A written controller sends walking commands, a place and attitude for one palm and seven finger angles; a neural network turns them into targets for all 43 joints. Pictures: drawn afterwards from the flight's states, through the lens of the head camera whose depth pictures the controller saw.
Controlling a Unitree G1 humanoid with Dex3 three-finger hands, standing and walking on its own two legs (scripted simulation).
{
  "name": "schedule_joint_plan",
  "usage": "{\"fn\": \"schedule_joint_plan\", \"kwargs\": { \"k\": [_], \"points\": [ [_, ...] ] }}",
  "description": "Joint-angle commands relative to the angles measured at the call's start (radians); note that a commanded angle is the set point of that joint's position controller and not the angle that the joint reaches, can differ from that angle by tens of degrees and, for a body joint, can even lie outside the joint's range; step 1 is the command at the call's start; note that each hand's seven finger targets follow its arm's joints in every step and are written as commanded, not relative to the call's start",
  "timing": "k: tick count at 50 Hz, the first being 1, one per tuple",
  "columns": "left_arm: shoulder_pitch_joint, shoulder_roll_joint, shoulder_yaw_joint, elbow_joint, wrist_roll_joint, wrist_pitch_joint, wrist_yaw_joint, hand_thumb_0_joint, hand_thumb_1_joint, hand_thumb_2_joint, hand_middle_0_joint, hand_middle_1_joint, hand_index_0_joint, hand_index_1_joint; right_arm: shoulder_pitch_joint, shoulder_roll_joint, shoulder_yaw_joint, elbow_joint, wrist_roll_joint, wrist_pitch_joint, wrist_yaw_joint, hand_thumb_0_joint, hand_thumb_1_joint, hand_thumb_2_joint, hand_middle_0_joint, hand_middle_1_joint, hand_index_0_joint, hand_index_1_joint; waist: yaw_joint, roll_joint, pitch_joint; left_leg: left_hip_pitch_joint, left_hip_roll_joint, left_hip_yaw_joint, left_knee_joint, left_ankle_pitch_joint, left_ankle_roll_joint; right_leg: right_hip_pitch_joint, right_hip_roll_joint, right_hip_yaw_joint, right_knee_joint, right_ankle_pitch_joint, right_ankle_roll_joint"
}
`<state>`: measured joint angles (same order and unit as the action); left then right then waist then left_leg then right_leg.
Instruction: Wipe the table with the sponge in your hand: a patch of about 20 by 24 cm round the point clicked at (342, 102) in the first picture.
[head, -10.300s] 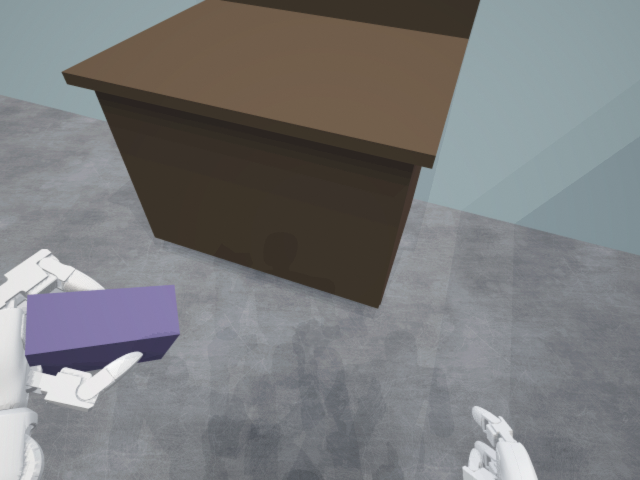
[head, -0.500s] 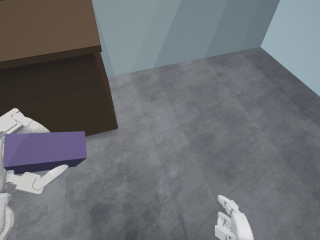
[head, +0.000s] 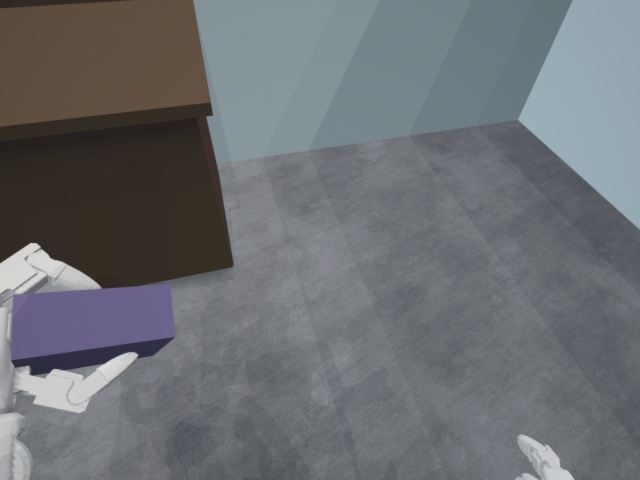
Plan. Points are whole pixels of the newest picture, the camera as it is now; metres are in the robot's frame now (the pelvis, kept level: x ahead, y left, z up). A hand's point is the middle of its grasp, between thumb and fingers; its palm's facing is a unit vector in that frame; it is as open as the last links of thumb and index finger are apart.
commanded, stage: take the last steps up to it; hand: left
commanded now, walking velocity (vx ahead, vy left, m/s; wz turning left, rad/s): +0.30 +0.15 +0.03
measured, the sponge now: (117, 328) +0.22 +0.21 +0.15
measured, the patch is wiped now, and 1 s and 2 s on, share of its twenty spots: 0.00 0.00 0.00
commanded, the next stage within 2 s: none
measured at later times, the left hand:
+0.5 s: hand (81, 266) +0.28 +0.27 +0.16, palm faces +0.39 -0.78 -0.49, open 9.4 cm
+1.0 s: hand (53, 173) +0.39 +0.34 +0.18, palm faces +0.35 -0.82 -0.45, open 9.4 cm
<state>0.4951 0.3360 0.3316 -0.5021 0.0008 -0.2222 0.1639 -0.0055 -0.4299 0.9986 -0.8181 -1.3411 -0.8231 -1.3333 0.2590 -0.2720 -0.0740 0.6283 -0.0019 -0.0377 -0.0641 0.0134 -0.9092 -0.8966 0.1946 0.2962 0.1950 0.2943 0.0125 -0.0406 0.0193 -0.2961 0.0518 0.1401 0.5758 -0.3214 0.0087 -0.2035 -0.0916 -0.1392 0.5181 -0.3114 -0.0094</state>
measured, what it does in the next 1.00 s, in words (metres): walks ahead: left foot, then right foot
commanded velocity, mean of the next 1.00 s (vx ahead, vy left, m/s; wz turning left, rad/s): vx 0.30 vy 0.15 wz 0.02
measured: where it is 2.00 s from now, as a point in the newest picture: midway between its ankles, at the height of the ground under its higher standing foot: (243, 444)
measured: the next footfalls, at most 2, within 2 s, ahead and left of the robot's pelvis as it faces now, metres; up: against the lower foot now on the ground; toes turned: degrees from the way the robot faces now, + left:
left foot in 0.02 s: +0.06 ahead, +0.14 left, +0.00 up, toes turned +9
right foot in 0.32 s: +0.10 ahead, -0.07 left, +0.00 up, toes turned -11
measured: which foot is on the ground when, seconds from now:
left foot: up 0.00-0.00, down 0.02-0.34, up 0.36-0.70, down 0.72-1.00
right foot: down 0.00-0.04, up 0.06-0.30, down 0.32-0.72, up 0.74-1.00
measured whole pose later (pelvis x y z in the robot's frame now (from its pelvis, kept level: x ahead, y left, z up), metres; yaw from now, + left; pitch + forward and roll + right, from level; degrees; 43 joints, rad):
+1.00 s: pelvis +0.17 +0.12 +0.00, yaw -2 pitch +1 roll +0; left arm 0.49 0.37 0.37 -0.59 -0.01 -0.24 0.14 -0.01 -0.43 1.00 -0.82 -1.34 -0.82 -1.33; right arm 0.19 -0.11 0.02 0.61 0.01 -0.11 -0.03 0.01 -0.90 -0.90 0.20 0.30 0.20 0.30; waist 0.01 0.00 0.06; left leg -0.26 0.04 0.22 0.50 -0.26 0.06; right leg -0.46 -0.10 -0.15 0.90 -0.41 0.04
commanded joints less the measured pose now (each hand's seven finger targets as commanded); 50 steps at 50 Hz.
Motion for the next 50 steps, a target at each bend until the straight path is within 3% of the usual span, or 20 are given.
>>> {"fn": "schedule_joint_plan", "kwargs": {
  "k": [1,2,3,5,10,14,15,16,17,18,21,25,31,34,35,36,37,39,45,50],
  "points": [
    [-0.183,0.194,0.107,-0.294,-0.012,-0.075,0.03,0.0,0.1,1.3,-1.2,-1.6,-1.2,-1.6,-0.08,-0.069,-0.008,-0.177,0.0,-0.063,-0.013,0.0,-0.9,-0.9,0.2,0.3,0.2,0.3,-0.03,0.243,-0.079,0.247,0.121,-0.178,-0.237,-0.009,0.079,-0.19,-0.062,0.1,0.155,-0.059,-0.023],
    [-0.184,0.188,0.102,-0.314,-0.008,-0.085,0.031,0.0,0.1,1.3,-1.2,-1.6,-1.2,-1.6,-0.089,-0.067,-0.004,-0.187,0.006,-0.067,-0.006,0.0,-0.9,-0.9,0.2,0.3,0.2,0.3,-0.022,0.428,-0.092,0.342,0.282,-0.398,-0.275,0.15,0.161,-0.341,0.037,0.0,0.386,-0.25,0.02],
    [-0.17,0.216,0.113,-0.282,0.004,-0.087,0.032,0.0,0.1,1.3,-1.2,-1.6,-1.2,-1.6,-0.096,-0.043,0.004,-0.187,0.007,-0.074,-0.004,0.0,-0.9,-0.9,0.2,0.3,0.2,0.3,-0.021,0.362,-0.074,0.321,0.321,-0.45,-0.299,0.271,0.214,-0.396,0.047,0.035,0.549,-0.302,0.013],
    [-0.163,0.238,0.14,-0.218,-0.004,-0.072,0.014,0.0,0.1,1.3,-1.2,-1.6,-1.2,-1.6,-0.105,-0.035,0.006,-0.159,0.005,-0.076,0.003,0.0,-0.9,-0.9,0.2,0.3,0.2,0.3,-0.015,0.294,-0.041,0.171,0.321,-0.42,-0.302,0.088,0.235,-0.391,-0.011,0.087,0.611,-0.254,0.024],
    [-0.113,0.177,0.112,-0.21,-0.024,-0.067,-0.003,0.0,0.1,1.3,-1.2,-1.6,-1.2,-1.6,-0.121,-0.036,0.021,-0.15,0.014,-0.088,0.011,0.0,-0.9,-0.9,0.2,0.3,0.2,0.3,-0.006,0.252,-0.039,0.059,0.205,-0.16,-0.292,0.113,0.165,-0.208,0.008,-0.009,0.343,-0.122,0.044],
    [-0.108,0.183,0.115,-0.168,-0.026,-0.042,-0.002,0.0,0.1,1.3,-1.2,-1.6,-1.2,-1.6,-0.126,-0.03,0.032,-0.139,0.007,-0.087,0.003,0.0,-0.9,-0.9,0.2,0.3,0.2,0.3,0.002,0.158,-0.081,0.037,0.185,-0.132,-0.157,0.095,0.114,-0.003,0.044,-0.049,0.027,-0.032,0.039],
    [-0.114,0.181,0.113,-0.155,-0.019,-0.037,-0.002,0.0,0.1,1.3,-1.2,-1.6,-1.2,-1.6,-0.132,-0.029,0.034,-0.142,0.008,-0.08,0.002,0.0,-0.9,-0.9,0.2,0.3,0.2,0.3,0.005,0.109,-0.106,-0.022,0.147,-0.096,-0.04,0.074,0.091,0.093,0.012,-0.002,-0.07,0.018,0.016],
    [-0.119,0.214,0.134,-0.133,-0.013,-0.033,0.0,0.0,0.1,1.3,-1.2,-1.6,-1.2,-1.6,-0.13,-0.009,0.032,-0.137,0.009,-0.07,0.002,0.0,-0.9,-0.9,0.2,0.3,0.2,0.3,0.006,-0.102,-0.125,-0.153,0.075,-0.032,0.202,0.003,0.059,0.187,-0.144,0.24,-0.165,-0.006,-0.049],
    [-0.119,0.239,0.16,-0.109,-0.018,-0.03,0.0,0.0,0.1,1.3,-1.2,-1.6,-1.2,-1.6,-0.162,0.0,0.034,-0.156,0.008,-0.067,0.007,0.0,-0.9,-0.9,0.2,0.3,0.2,0.3,0.014,-0.318,-0.097,-0.379,-0.035,-0.016,0.464,-0.209,0.005,0.262,-0.356,0.622,-0.253,0.073,-0.155],
    [-0.164,0.243,0.173,-0.119,-0.031,-0.038,0.001,0.0,0.1,1.3,-1.2,-1.6,-1.2,-1.6,-0.174,-0.02,0.03,-0.15,0.004,-0.067,0.013,0.0,-0.9,-0.9,0.2,0.3,0.2,0.3,0.011,-0.256,-0.075,-0.417,-0.002,-0.139,0.62,-0.186,-0.018,0.21,-0.428,0.66,-0.286,0.02,-0.182],
    [-0.119,0.232,0.178,-0.153,-0.033,-0.07,-0.012,0.0,0.1,1.3,-1.2,-1.6,-1.2,-1.6,-0.177,-0.016,0.034,-0.131,0.008,-0.046,0.02,0.0,-0.9,-0.9,0.2,0.3,0.2,0.3,0.0,-0.054,-0.042,-0.427,0.052,-0.172,0.67,-0.049,-0.038,0.155,-0.344,0.431,-0.246,0.141,-0.164],
    [-0.069,0.23,0.175,-0.228,-0.018,-0.108,-0.003,0.0,0.1,1.3,-1.2,-1.6,-1.2,-1.6,-0.18,-0.008,0.034,-0.138,0.001,-0.038,0.027,0.0,-0.9,-0.9,0.2,0.3,0.2,0.3,-0.006,-0.064,-0.092,-0.312,0.056,-0.085,0.384,0.007,-0.037,0.172,-0.253,0.15,-0.172,0.491,-0.114],
    [0.015,0.229,0.205,-0.284,-0.021,-0.09,0.025,0.0,0.1,1.3,-1.2,-1.6,-1.2,-1.6,-0.133,-0.003,0.009,-0.184,-0.001,-0.058,0.026,0.0,-0.9,-0.9,0.2,0.3,0.2,0.3,0.02,-0.156,-0.149,-0.104,-0.015,0.065,0.031,0.056,-0.021,0.201,-0.229,0.117,-0.099,0.551,-0.101],
    [-0.014,0.224,0.207,-0.298,-0.02,-0.092,0.029,0.0,0.1,1.3,-1.2,-1.6,-1.2,-1.6,-0.1,-0.025,-0.015,-0.184,0.001,-0.055,0.01,0.0,-0.9,-0.9,0.2,0.3,0.2,0.3,-0.013,-0.036,-0.18,0.126,-0.035,0.094,-0.146,0.163,-0.015,0.102,-0.165,0.069,0.067,0.438,-0.047],
    [-0.001,0.203,0.187,-0.287,-0.022,-0.096,0.026,0.0,0.1,1.3,-1.2,-1.6,-1.2,-1.6,-0.08,-0.045,-0.026,-0.185,0.007,-0.055,0.004,0.0,-0.9,-0.9,0.2,0.3,0.2,0.3,-0.033,0.118,-0.206,0.278,0.031,0.002,-0.167,0.197,0.013,-0.02,-0.117,0.023,0.256,0.307,-0.013],
    [-0.019,0.188,0.175,-0.312,-0.024,-0.104,0.025,0.0,0.1,1.3,-1.2,-1.6,-1.2,-1.6,-0.094,-0.069,-0.035,-0.189,0.009,-0.053,0.007,0.0,-0.9,-0.9,0.2,0.3,0.2,0.3,-0.028,0.355,-0.208,0.403,0.246,-0.287,-0.189,0.37,0.114,-0.266,-0.002,-0.025,0.487,-0.166,0.034],
    [-0.036,0.211,0.172,-0.299,-0.01,-0.11,0.029,0.0,0.1,1.3,-1.2,-1.6,-1.2,-1.6,-0.094,-0.061,-0.029,-0.2,0.012,-0.06,0.012,0.0,-0.9,-0.9,0.2,0.3,0.2,0.3,-0.023,0.35,-0.196,0.372,0.353,-0.45,-0.234,0.444,0.202,-0.35,0.042,0.042,0.676,-0.368,0.023],
    [-0.092,0.255,0.201,-0.222,-0.015,-0.105,0.016,0.0,0.1,1.3,-1.2,-1.6,-1.2,-1.6,-0.132,-0.054,-0.015,-0.171,0.007,-0.069,0.013,0.0,-0.9,-0.9,0.2,0.3,0.2,0.3,-0.024,0.293,-0.104,0.182,0.354,-0.412,-0.294,0.143,0.231,-0.404,-0.034,0.095,0.757,-0.281,0.025],
    [-0.068,0.208,0.152,-0.361,-0.024,-0.092,-0.005,0.0,0.1,1.3,-1.2,-1.6,-1.2,-1.6,-0.128,-0.025,0.009,-0.151,0.018,-0.113,0.025,0.0,-0.9,-0.9,0.2,0.3,0.2,0.3,-0.004,0.276,-0.12,0.172,0.23,-0.17,-0.283,0.258,0.176,-0.345,-0.028,0.018,0.506,-0.1,0.047],
    [-0.012,0.202,0.164,-0.254,-0.032,-0.052,-0.001,0.0,0.1,1.3,-1.2,-1.6,-1.2,-1.6,-0.112,-0.026,0.024,-0.144,0.006,-0.11,0.011,0.0,-0.9,-0.9,0.2,0.3,0.2,0.3,-0.012,0.207,-0.142,0.189,0.225,-0.138,-0.256,0.332,0.138,-0.198,0.027,-0.051,0.228,-0.068,0.049]
  ]
}}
